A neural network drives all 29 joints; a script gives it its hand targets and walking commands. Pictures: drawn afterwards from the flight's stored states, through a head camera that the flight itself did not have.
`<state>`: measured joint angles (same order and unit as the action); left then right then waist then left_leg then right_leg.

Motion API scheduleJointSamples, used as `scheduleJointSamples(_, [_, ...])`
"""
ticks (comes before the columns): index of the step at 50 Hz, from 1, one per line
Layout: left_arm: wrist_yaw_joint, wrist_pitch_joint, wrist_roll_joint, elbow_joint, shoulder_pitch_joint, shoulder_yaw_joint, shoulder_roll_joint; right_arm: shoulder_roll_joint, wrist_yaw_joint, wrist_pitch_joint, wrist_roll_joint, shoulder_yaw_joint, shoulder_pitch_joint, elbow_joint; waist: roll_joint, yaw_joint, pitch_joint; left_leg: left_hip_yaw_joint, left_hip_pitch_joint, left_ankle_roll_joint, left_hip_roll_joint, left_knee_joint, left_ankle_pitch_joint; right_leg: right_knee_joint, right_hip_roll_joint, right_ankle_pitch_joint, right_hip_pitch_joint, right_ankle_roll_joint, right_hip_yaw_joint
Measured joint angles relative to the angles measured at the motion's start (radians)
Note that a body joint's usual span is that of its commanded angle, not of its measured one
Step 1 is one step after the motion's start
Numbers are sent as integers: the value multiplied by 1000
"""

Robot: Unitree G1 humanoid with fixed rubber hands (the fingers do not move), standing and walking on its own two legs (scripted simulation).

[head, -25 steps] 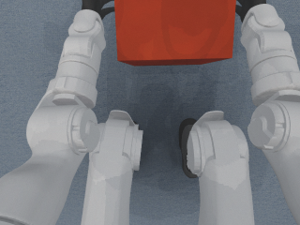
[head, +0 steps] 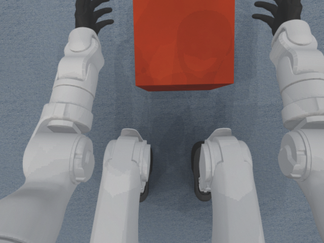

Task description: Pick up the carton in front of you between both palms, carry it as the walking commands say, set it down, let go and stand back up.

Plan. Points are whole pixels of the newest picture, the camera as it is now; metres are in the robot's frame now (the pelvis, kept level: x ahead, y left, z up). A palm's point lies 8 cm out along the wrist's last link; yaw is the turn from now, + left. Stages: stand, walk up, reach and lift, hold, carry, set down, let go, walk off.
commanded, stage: set down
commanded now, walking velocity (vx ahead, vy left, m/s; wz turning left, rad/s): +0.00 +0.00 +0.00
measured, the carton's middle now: (180, 51) +0.52 -0.03 -0.28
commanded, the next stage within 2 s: let go in 0.76 s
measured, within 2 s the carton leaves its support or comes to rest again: neither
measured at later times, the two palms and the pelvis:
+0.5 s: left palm out of the picture +0.53 +0.17 +0.03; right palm out of the picture +0.53 -0.23 +0.03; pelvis +0.01 +0.00 +0.13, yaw +0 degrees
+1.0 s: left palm out of the picture +0.49 +0.18 +0.15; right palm out of the picture +0.49 -0.24 +0.15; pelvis +0.06 +0.00 +0.27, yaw -1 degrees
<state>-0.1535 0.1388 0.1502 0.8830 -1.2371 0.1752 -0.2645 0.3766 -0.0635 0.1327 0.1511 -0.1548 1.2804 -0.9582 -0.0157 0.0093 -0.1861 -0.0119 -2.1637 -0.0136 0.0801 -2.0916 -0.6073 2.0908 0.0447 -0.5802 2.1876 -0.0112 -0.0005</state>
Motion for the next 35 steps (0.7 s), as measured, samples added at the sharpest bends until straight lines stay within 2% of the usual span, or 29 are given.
scheduleJointSamples(8, [25, -6, -58, 43, 16, 61, 21, -21, 22, -8, -63, -57, -20, -42, 4, -5, 136, 8, 44, 0, -4, 175, 44, -174, 4, 43, -44, 2, -9])
scheduleJointSamples(21, [43, 35, -66, -77, 100, 68, 22, -19, 52, 37, -74, -73, -100, 78, 8, -9, 200, 22, 188, -2, -9, 419, 98, -416, 11, 96, -188, 1, -18])
scheduleJointSamples(35, [83, 6, -112, -79, 194, 103, 54, -57, 86, 10, -127, -118, -186, 72, 11, -12, 272, 38, 429, 0, -15, 747, 184, -743, 12, 178, -430, 0, -30])
